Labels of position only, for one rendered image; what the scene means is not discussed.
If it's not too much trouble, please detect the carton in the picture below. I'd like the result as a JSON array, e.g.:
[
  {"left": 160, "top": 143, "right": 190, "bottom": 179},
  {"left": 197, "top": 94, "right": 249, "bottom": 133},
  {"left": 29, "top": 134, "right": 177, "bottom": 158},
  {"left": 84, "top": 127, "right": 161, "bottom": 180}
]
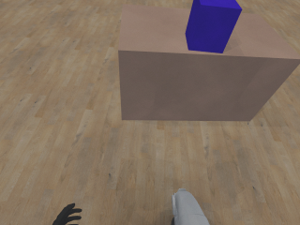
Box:
[{"left": 185, "top": 0, "right": 242, "bottom": 53}]

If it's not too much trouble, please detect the robot right shin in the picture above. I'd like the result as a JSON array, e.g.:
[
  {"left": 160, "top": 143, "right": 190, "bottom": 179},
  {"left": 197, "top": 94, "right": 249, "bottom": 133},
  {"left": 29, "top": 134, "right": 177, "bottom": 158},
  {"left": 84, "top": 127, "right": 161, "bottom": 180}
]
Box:
[{"left": 173, "top": 188, "right": 186, "bottom": 225}]

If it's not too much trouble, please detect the robot right thigh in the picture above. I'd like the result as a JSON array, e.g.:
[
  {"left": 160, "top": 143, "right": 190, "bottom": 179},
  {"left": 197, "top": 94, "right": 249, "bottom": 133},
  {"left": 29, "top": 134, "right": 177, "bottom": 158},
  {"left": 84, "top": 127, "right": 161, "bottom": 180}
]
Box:
[{"left": 172, "top": 191, "right": 210, "bottom": 225}]

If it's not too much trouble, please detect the pedestal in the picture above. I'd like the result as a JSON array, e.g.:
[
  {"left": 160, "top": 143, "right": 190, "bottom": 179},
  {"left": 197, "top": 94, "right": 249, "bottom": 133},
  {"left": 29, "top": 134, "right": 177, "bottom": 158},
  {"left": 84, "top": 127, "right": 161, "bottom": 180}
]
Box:
[{"left": 118, "top": 4, "right": 300, "bottom": 122}]

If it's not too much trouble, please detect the robot left hand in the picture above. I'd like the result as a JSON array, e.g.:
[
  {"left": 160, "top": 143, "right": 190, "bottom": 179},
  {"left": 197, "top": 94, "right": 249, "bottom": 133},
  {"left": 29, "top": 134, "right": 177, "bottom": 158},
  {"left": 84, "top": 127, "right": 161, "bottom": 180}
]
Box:
[{"left": 52, "top": 203, "right": 82, "bottom": 225}]

